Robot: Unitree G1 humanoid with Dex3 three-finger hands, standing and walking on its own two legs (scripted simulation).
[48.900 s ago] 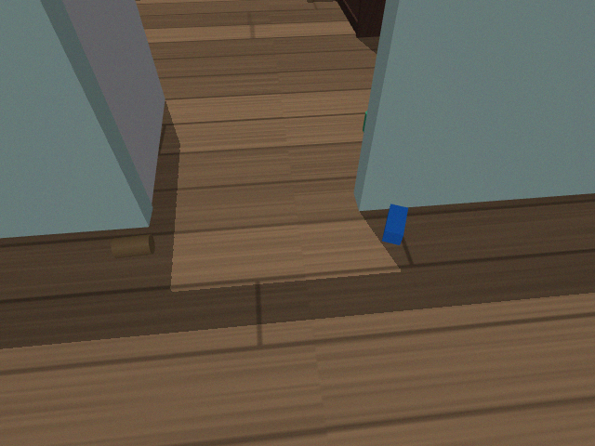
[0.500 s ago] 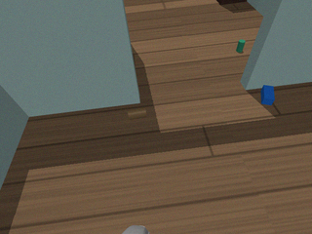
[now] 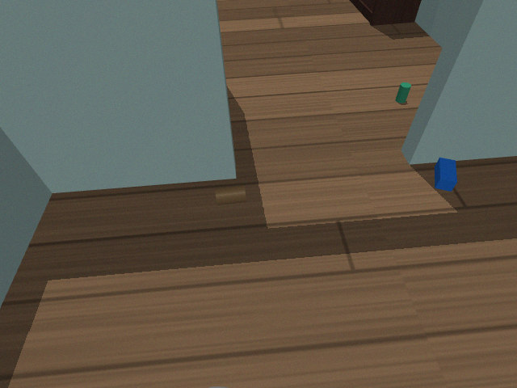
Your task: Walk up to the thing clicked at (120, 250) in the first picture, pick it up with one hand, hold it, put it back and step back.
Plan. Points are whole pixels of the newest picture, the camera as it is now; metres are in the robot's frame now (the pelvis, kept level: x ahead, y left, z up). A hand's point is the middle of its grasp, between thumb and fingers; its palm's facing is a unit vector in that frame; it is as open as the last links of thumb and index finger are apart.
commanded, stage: step back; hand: left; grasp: from above
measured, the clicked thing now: (230, 195) +1.09 +0.21 -0.72
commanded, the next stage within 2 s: stand in 0.46 s
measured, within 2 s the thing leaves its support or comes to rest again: neither
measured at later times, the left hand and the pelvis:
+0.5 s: hand out of the picture +0.14 +0.29 -0.14, palm faces +0.00 -0.94 -0.35, open 7.4 cm; pelvis +0.04 +0.03 +0.01, yaw -1 degrees
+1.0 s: hand out of the picture +0.10 +0.28 -0.14, palm faces -0.04 -0.94 -0.34, open 7.4 cm; pelvis +0.03 +0.03 +0.02, yaw -1 degrees
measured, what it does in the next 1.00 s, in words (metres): steps on the spot: left foot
